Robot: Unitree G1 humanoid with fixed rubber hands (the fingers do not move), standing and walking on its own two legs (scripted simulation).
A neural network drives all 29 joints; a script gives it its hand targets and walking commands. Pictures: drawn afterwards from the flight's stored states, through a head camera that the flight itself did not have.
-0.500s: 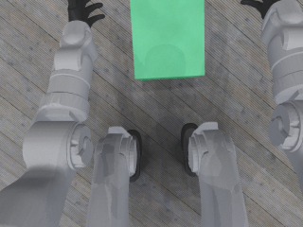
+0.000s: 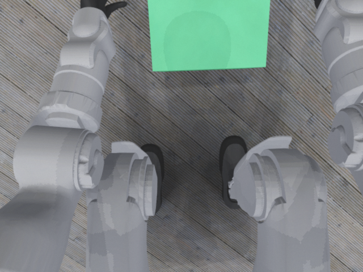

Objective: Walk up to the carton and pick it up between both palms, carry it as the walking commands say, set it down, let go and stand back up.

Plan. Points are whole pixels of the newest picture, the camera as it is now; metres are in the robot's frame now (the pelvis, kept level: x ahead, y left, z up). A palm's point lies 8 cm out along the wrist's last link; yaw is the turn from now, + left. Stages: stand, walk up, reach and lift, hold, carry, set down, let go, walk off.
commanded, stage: reach and lift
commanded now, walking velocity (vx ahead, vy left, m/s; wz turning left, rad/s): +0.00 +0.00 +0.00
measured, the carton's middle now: out of the picture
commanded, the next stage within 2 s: none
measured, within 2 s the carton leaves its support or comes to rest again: leaves its support in 1.70 s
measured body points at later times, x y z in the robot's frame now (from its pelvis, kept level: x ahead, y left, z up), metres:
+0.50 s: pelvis -0.01 +0.00 -0.01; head +0.37 -0.03 +0.22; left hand +0.55 +0.13 -0.20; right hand +0.54 -0.23 -0.20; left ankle +0.10 +0.12 -0.33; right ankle +0.11 -0.11 -0.33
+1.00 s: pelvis -0.01 +0.00 +0.00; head +0.38 -0.03 +0.22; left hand +0.55 +0.10 -0.20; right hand +0.55 -0.19 -0.21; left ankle +0.10 +0.12 -0.33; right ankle +0.11 -0.11 -0.33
